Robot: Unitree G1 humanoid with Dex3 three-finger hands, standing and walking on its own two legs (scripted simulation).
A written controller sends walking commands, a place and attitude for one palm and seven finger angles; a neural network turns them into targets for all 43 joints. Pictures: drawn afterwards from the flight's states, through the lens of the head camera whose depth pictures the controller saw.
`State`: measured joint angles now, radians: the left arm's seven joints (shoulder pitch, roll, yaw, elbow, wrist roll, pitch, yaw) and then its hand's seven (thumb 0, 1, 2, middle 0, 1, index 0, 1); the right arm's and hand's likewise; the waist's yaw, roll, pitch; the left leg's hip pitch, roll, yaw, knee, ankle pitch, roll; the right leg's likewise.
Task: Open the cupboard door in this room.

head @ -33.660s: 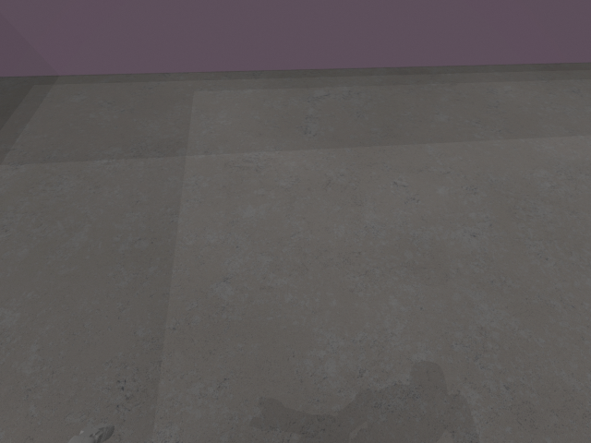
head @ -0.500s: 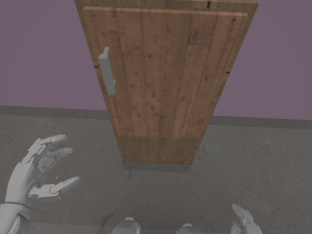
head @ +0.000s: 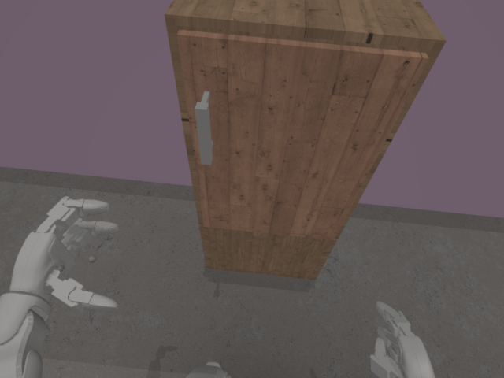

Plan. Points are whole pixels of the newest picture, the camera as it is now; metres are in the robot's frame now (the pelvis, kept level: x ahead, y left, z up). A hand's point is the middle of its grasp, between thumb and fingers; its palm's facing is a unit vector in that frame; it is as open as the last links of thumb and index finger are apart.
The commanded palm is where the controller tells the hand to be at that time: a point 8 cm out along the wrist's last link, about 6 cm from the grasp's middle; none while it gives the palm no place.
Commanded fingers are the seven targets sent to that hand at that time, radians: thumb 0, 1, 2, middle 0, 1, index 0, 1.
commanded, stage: raise the hand with hooked fingers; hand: left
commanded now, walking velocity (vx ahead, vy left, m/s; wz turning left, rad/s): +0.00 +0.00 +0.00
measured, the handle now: (206, 129) +0.55 +0.14 +0.07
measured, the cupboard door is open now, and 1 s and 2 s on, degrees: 0 0 0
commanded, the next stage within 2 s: move the hooked fingers beside the handle in 0.78 s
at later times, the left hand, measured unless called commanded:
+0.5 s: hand (84, 225) +0.30 +0.27 +0.09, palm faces -0.01 -1.00 -0.03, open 14.0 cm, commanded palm +0.27 +0.32 +0.09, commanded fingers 0.00 -0.50 0.30 -0.30 -1.20 -0.30 -1.20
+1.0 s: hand (97, 228) +0.30 +0.25 +0.09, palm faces +0.01 -1.00 -0.02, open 14.0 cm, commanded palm +0.28 +0.30 +0.09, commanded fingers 0.00 -0.50 0.30 -0.30 -1.20 -0.30 -1.20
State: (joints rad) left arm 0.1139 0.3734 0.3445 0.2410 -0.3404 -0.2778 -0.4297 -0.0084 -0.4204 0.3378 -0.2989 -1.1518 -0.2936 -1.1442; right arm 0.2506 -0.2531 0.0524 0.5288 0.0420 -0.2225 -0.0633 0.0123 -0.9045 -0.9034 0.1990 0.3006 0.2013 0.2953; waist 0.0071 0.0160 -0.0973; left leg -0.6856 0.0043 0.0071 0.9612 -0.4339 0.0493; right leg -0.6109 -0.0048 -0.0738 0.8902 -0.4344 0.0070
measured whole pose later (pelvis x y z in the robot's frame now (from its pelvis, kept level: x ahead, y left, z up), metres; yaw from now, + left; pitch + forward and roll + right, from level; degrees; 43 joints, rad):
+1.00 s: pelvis +0.00 -0.02 +0.01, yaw +0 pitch +8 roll -2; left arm -0.09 0.42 0.41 0.48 -0.35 -0.26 -0.51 -0.01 -0.50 0.30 -0.30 -1.20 -0.30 -1.20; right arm 0.28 -0.28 0.05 0.58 0.05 -0.19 -0.09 0.01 -0.90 -0.90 0.20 0.30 0.20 0.30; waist 0.00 0.03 -0.08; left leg -0.62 0.01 0.00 0.88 -0.39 0.03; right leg -0.56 0.01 -0.07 0.83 -0.41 -0.01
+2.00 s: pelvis +0.00 -0.01 +0.00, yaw -2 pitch +14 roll -2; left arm -0.62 0.48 0.39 0.98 -0.20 -0.35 -0.39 -0.01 -0.50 0.30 -0.30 -1.20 -0.30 -1.20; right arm 0.35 -0.28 0.04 0.62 0.03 -0.02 -0.05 0.01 -0.91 -0.90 0.20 0.30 0.20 0.30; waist -0.09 0.00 -0.09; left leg -0.77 0.02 0.03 0.94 -0.41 0.04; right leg -0.72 0.01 -0.05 0.89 -0.41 0.00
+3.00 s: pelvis +0.01 -0.01 -0.01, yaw -3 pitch +18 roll -3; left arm -0.79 0.56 0.43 1.14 -0.15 -0.37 -0.36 -0.01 -0.50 0.30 -0.30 -1.20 -0.30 -1.20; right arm 0.40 -0.27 0.04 0.61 0.01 0.08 -0.02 0.01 -0.91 -0.90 0.20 0.30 0.20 0.30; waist -0.14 0.01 -0.11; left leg -0.87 0.04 0.03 0.99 -0.45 0.04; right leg -0.80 0.03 -0.04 0.91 -0.43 0.00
